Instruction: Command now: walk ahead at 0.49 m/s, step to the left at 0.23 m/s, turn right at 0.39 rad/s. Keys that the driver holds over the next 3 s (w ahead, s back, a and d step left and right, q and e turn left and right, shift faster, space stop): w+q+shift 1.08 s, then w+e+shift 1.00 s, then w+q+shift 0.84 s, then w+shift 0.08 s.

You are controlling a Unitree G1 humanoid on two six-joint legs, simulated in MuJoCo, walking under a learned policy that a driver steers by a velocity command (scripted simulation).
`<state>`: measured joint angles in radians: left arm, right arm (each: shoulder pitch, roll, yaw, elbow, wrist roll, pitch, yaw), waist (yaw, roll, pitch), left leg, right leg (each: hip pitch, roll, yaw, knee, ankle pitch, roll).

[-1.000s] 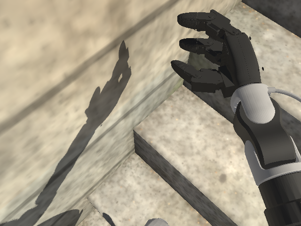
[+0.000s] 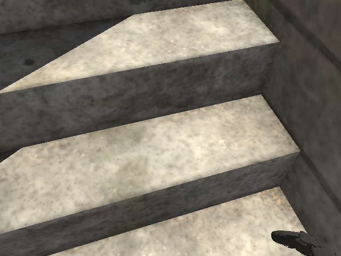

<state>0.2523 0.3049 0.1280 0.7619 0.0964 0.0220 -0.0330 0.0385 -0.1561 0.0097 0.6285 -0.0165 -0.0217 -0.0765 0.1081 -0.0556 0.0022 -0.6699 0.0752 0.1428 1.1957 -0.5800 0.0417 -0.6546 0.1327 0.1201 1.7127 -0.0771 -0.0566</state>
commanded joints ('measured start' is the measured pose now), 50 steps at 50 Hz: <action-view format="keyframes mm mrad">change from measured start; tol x64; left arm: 1 -104 -147 -84 -151 -2 30 18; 50 -290 -206 -141 -362 19 -175 32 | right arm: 1 191 -48 -35 62 -8 -32 20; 50 262 -219 -125 116 -13 -12 24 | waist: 1 -82 63 21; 24 117 -237 -625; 50 -161 6 85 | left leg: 1 308 156 -420 -668 115 127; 13 735 179 -429 -938 458 268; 21 570 153 -320 -617 2455 187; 24 68 -227 -407 649 617 56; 35 -751 -135 -251 1330 86 105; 42 141 -210 127 308 -72 122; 46 573 -94 -1039 -777 -477 274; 50 301 -114 -865 -819 51 188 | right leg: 1 -386 -19 0 284 -114 5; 14 -1024 -181 -128 646 -415 6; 20 300 21 -330 -370 -621 -29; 24 675 -538 935 -1395 -435 -204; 39 285 -325 -427 -1812 218 -85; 43 721 -549 -368 -1077 2238 -102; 46 -133 -104 -96 -16 27 28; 50 -601 -136 -1 650 -109 -8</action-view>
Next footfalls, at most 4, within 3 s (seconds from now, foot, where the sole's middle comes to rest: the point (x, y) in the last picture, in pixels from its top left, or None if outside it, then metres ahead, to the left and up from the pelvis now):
0.42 right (220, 240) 0.44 -0.09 -0.48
0.88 left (126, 162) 0.54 0.20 -0.27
1.28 right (96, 53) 0.73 0.30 -0.07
1.64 left None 0.91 0.53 0.14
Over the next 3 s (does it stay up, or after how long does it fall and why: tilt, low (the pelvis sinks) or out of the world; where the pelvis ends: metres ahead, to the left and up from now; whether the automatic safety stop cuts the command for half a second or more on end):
stays up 1.53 0.56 1.39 its command is cut before an obstacle from the start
